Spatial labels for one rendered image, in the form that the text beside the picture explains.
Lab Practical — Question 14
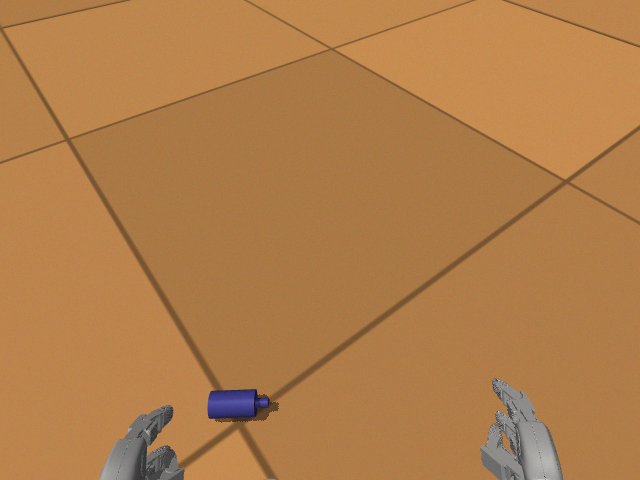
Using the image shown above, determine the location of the bottle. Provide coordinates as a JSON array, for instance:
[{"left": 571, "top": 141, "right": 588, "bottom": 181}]
[{"left": 208, "top": 389, "right": 269, "bottom": 419}]

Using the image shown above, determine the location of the right robot hand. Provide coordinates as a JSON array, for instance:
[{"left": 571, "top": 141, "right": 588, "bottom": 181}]
[{"left": 481, "top": 378, "right": 563, "bottom": 480}]

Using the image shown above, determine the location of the left robot hand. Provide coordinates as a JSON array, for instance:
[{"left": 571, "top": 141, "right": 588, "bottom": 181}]
[{"left": 99, "top": 405, "right": 184, "bottom": 480}]

